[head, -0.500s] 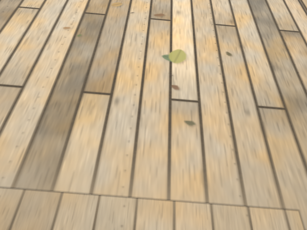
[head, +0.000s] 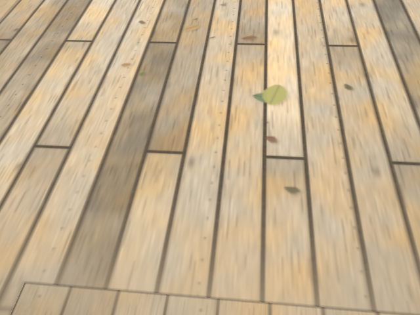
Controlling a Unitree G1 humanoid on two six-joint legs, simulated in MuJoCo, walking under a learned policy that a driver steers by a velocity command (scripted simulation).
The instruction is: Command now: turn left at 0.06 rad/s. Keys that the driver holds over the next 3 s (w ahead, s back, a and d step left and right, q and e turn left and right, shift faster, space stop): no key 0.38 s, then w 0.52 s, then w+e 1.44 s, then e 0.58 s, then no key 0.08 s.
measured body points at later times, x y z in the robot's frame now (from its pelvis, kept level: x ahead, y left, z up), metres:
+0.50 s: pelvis +0.02 -0.02 +0.00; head +0.02 -0.02 +0.45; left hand +0.03 +0.21 -0.15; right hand +0.04 -0.24 -0.15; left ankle +0.00 +0.09 -0.74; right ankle +0.01 -0.09 -0.74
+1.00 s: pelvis +0.21 +0.13 +0.02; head +0.25 +0.14 +0.47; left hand +0.17 +0.37 -0.13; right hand +0.46 -0.04 -0.04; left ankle +0.33 +0.23 -0.58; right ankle +0.02 -0.07 -0.65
